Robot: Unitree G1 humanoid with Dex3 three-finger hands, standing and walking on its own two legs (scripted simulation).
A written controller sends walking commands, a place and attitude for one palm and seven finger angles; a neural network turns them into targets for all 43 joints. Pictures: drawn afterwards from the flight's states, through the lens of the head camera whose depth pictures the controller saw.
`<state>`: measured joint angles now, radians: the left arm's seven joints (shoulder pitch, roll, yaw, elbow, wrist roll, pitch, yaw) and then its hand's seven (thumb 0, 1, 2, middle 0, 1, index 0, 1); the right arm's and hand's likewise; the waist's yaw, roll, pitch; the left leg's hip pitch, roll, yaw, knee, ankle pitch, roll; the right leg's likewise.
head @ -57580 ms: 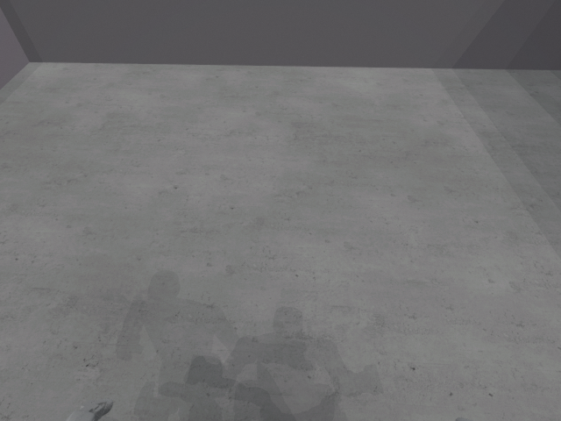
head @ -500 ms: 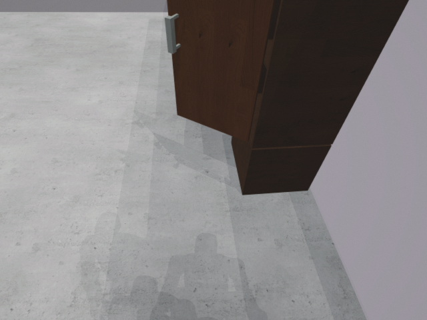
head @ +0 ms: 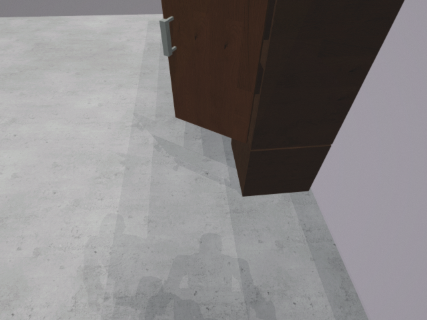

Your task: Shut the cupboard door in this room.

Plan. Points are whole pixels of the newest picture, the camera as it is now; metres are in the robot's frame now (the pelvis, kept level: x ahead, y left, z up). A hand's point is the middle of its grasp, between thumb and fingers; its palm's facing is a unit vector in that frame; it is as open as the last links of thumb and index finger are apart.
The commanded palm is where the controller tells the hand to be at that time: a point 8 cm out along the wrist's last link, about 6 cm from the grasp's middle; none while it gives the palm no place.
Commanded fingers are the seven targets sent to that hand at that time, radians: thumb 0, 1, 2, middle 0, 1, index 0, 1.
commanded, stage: look to check the result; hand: left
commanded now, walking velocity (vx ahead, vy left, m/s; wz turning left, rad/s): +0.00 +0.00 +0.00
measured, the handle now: (169, 36) +1.04 +0.22 +0.06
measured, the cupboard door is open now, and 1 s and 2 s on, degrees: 56 56 56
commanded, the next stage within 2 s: walk to a spot facing it in 0.04 s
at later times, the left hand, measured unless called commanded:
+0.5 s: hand out of the picture +0.02 +0.20 -0.20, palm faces +0.16 -0.96 -0.22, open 7.4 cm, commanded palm none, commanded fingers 0.00 0.90 0.90 -0.20 -0.30 -0.20 -0.30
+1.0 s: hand out of the picture +0.02 +0.22 -0.16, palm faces +0.42 -0.86 -0.29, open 7.4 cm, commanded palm none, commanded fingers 0.00 0.90 0.90 -0.20 -0.30 -0.20 -0.30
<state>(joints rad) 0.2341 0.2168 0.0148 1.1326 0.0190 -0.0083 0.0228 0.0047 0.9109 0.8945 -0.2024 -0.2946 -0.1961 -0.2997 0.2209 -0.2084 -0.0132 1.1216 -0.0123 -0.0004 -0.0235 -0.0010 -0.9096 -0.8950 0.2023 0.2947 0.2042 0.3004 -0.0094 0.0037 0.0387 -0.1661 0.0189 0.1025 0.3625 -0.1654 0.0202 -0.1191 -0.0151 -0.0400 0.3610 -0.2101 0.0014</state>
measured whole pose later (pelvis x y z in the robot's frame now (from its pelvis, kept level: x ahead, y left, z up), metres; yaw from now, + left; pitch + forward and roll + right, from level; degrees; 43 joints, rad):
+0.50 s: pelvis +0.00 +0.00 -0.02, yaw +9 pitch -1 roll -2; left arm 0.20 0.21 0.06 1.03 0.03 0.03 0.03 0.00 0.91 0.89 -0.20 -0.29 -0.20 -0.30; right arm 0.22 -0.18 -0.04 1.05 -0.01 0.06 0.00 0.00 -0.91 -0.90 0.20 0.29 0.20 0.30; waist -0.03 -0.01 0.10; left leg -0.33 0.02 0.05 0.70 -0.39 -0.02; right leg -0.18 -0.06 -0.19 0.56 -0.35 0.00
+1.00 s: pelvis +0.00 -0.03 -0.01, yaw +26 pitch +3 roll +0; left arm 0.13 0.25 0.07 0.86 0.02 0.04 0.02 0.01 0.91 0.89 -0.20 -0.29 -0.20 -0.30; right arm 0.22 -0.23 -0.08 0.94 -0.03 0.06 -0.01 0.00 -0.91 -0.89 0.20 0.30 0.21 0.30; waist -0.04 0.01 0.07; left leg -0.40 -0.09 -0.18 0.51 -0.16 0.00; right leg -0.27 -0.01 0.02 0.53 -0.35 0.04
